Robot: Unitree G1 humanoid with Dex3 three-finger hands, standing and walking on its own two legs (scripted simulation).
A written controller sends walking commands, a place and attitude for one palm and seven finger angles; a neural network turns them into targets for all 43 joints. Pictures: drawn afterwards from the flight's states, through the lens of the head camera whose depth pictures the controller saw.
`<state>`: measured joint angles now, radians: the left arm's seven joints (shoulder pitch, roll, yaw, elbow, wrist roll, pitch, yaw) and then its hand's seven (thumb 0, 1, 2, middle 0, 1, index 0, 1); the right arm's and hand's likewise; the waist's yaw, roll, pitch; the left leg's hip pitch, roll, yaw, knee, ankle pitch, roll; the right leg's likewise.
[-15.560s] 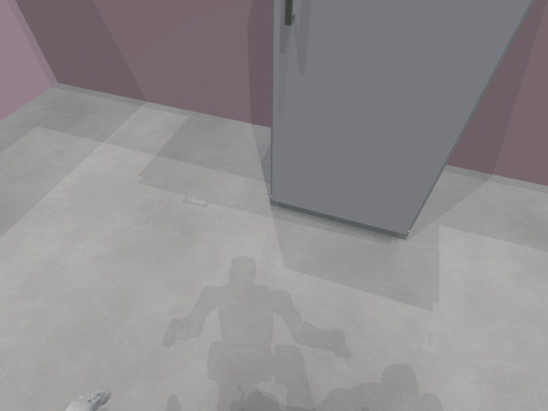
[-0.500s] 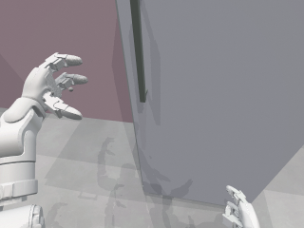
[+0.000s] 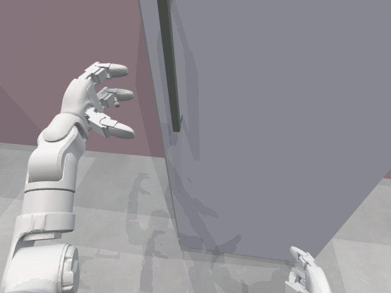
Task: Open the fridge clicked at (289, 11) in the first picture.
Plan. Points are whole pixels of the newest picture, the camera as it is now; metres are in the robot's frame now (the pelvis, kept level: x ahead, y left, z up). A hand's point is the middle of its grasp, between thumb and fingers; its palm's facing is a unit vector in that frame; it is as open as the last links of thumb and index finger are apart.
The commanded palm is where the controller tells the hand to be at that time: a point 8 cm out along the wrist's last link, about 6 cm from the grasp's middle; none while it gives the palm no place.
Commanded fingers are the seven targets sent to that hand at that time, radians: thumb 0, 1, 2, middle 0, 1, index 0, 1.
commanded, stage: move the hooked fingers beside the handle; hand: left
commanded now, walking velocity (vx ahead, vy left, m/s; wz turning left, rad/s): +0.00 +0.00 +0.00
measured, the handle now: (173, 71) +0.47 +0.08 +0.25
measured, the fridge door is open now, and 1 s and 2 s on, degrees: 0 0 0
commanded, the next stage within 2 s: feel for the door with the fingertips in 1.10 s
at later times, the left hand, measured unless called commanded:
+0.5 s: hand (136, 95) +0.41 +0.14 +0.24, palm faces -0.03 -1.00 -0.02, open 14.0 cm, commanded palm +0.38 +0.20 +0.24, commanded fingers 0.00 -0.50 0.30 -0.30 -1.20 -0.30 -1.20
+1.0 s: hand (132, 95) +0.41 +0.15 +0.24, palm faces -0.02 -1.00 -0.01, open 14.0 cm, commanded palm +0.38 +0.20 +0.24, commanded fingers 0.00 -0.50 0.30 -0.30 -1.20 -0.30 -1.20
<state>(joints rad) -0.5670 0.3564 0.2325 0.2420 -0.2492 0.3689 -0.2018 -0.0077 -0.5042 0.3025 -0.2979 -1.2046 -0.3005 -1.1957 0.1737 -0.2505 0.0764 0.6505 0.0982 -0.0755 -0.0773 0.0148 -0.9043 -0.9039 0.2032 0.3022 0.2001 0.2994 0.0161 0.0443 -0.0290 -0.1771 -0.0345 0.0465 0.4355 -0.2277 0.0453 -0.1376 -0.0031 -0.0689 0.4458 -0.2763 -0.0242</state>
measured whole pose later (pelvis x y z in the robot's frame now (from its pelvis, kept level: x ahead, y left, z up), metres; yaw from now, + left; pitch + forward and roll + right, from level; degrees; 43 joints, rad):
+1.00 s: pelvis +0.00 -0.01 +0.00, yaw -1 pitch -1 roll +0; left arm -0.69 0.35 0.23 0.46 -0.22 0.28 -0.16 -0.01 -0.50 0.30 -0.30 -1.20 -0.30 -1.20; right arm 0.18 -0.25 0.07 0.64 0.10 -0.04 -0.08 0.01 -0.90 -0.90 0.20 0.30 0.20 0.30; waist -0.01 0.04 -0.03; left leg -0.17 -0.02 0.05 0.41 -0.22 0.03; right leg -0.14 0.02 -0.06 0.42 -0.26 -0.04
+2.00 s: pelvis +0.00 -0.01 +0.00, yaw -1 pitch -1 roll +0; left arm -0.78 0.24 0.14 0.51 -0.19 0.30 -0.04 -0.01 -0.50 0.30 -0.34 -1.25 -0.33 -1.21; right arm 0.24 -0.25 0.05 0.69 0.08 0.00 -0.07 0.01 -0.91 -0.90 0.20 0.30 0.20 0.30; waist -0.01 0.04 -0.02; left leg -0.18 -0.02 0.05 0.41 -0.22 0.04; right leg -0.14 0.01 -0.06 0.42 -0.26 -0.04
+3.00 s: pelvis +0.01 +0.00 +0.00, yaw -1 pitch -1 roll +0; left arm -0.69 0.18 0.10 0.34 -0.20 0.35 0.00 -0.01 -0.50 0.30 -0.30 -1.20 -0.30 -1.20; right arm 0.20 -0.23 0.05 0.66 0.08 0.02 -0.05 0.01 -0.91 -0.90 0.20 0.30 0.20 0.30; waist 0.00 0.04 -0.03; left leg -0.16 -0.02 0.06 0.41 -0.23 0.04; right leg -0.12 0.01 -0.05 0.41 -0.26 -0.03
